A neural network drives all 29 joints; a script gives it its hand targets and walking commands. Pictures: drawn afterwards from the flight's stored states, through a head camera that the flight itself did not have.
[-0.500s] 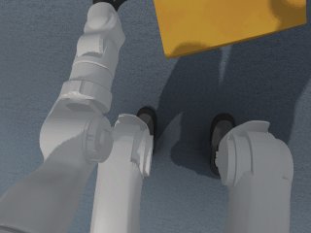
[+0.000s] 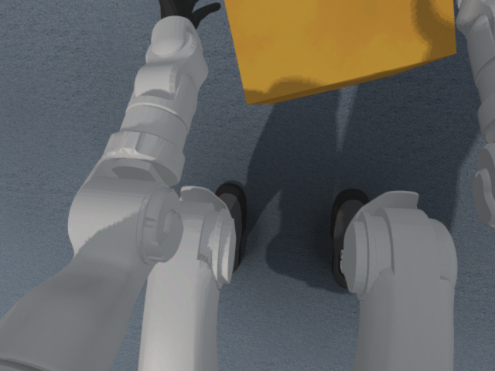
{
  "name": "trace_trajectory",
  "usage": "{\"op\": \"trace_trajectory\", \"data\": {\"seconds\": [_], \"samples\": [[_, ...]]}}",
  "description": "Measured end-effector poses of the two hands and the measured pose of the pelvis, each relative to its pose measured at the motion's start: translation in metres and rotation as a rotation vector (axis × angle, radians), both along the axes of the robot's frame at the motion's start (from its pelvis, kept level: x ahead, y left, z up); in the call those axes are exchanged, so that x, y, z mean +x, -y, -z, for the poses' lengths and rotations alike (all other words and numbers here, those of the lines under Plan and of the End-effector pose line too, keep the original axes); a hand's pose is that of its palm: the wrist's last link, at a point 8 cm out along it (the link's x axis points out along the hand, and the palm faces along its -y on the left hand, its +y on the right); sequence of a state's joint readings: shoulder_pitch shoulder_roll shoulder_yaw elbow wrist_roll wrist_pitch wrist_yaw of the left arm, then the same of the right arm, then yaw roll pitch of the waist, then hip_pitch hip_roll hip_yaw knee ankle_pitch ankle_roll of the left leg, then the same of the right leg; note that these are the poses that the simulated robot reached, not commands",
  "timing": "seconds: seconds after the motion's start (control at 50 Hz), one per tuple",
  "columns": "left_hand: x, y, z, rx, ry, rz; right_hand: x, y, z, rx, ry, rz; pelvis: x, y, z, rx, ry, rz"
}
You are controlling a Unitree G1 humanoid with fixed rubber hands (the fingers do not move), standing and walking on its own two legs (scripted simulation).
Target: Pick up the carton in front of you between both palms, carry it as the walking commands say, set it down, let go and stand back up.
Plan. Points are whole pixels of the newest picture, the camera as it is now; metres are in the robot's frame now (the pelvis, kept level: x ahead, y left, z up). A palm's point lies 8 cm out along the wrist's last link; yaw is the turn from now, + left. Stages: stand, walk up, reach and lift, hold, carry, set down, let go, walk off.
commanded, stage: reach and lift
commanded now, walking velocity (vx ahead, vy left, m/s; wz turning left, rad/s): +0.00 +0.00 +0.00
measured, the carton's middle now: (322, 12) +0.54 -0.07 -0.26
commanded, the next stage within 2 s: none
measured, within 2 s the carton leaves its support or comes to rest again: leaves its support in 0.32 s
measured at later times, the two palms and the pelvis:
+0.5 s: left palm (174, 4) +0.53 +0.08 -0.12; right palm out of the picture +0.54 -0.22 -0.13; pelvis +0.01 +0.00 +0.00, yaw -2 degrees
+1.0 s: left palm out of the picture +0.50 +0.09 +0.06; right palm out of the picture +0.49 -0.21 +0.05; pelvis +0.01 +0.01 +0.12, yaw -6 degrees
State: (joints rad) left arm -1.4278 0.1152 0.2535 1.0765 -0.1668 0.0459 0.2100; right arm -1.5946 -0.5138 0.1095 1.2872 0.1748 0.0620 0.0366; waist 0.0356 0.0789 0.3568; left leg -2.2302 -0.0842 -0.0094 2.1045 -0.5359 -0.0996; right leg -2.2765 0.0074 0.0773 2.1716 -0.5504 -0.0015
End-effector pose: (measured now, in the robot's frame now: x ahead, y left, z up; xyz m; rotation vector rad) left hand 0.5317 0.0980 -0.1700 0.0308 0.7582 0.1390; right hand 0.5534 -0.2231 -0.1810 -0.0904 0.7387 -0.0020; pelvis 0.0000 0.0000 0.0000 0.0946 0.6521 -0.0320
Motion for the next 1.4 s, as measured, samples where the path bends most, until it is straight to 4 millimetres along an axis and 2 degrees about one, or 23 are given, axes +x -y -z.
{"op": "trace_trajectory", "data": {"seconds": [0.04, 0.26, 0.34, 0.42, 0.48, 0.54, 0.64, 0.74, 0.9, 1.1, 1.4], "samples": [[0.001, 0.010, -0.001, -0.011, -0.001, -0.003, 0.001, -0.006, -0.001, 0.002, -0.005, -0.003, -0.001, 0.000, -0.001, -0.001, 0.005, 0.002], [0.010, 0.006, -0.004, -0.031, -0.011, -0.067, 0.003, -0.013, -0.002, -0.005, -0.047, -0.031, 0.005, 0.004, 0.008, -0.006, -0.006, -0.008], [0.013, 0.006, -0.013, -0.035, 0.014, -0.079, -0.002, -0.014, -0.002, -0.001, -0.038, -0.019, 0.008, 0.004, 0.011, -0.012, -0.010, -0.007], [0.010, 0.011, -0.028, -0.042, 0.053, -0.094, -0.008, -0.012, -0.014, -0.010, -0.017, 0.008, 0.009, 0.003, 0.009, -0.017, -0.015, 0.004], [0.001, 0.014, -0.046, -0.052, 0.089, -0.106, -0.012, -0.009, -0.037, -0.005, 0.014, 0.024, 0.008, 0.000, 0.003, -0.020, -0.023, 0.020], [-0.008, 0.018, -0.072, -0.066, 0.122, -0.107, -0.019, -0.005, -0.070, 0.005, 0.044, 0.047, 0.005, -0.004, -0.006, -0.022, -0.031, 0.036], [-0.020, 0.020, -0.121, -0.072, 0.121, -0.092, -0.034, -0.003, -0.125, 0.023, 0.040, 0.087, 0.001, -0.008, -0.031, -0.023, -0.050, 0.059], [-0.028, 0.016, -0.161, -0.062, 0.098, -0.078, -0.045, -0.006, -0.166, 0.014, 0.019, 0.100, -0.001, -0.011, -0.060, -0.024, -0.074, 0.069], [-0.031, 0.012, -0.207, -0.055, 0.106, -0.052, -0.057, -0.011, -0.210, 0.013, 0.028, 0.124, 0.003, -0.013, -0.098, -0.031, -0.103, 0.067], [-0.038, 0.009, -0.261, -0.059, 0.127, -0.035, -0.073, -0.014, -0.258, 0.033, 0.047, 0.158, 0.019, -0.014, -0.142, -0.040, -0.089, 0.072], [-0.058, 0.000, -0.361, -0.064, 0.120, -0.010, -0.103, -0.023, -0.357, 0.046, 0.041, 0.202, 0.048, -0.011, -0.224, -0.063, 0.038, 0.081]]}}
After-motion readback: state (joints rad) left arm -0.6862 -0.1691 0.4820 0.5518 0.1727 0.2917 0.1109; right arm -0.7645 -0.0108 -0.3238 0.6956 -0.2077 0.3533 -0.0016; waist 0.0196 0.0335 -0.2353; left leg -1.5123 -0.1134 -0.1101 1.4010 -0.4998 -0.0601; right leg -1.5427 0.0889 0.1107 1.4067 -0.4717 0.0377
